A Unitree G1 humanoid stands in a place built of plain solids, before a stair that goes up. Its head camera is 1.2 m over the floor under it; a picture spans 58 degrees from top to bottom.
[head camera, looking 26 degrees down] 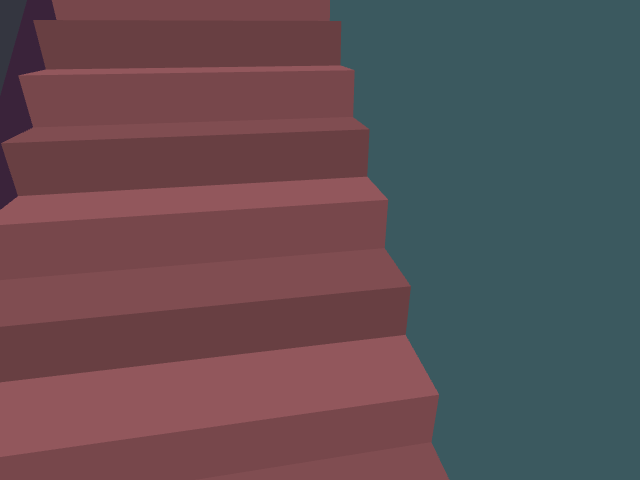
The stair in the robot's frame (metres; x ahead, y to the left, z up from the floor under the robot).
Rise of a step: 0.18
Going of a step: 0.25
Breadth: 1.20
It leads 10 degrees to the left of straight ahead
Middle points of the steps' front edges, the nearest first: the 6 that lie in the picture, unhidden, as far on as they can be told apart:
0.72 0.28 0.35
0.97 0.32 0.53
1.21 0.37 0.70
1.45 0.41 0.88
1.70 0.45 1.06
1.94 0.50 1.23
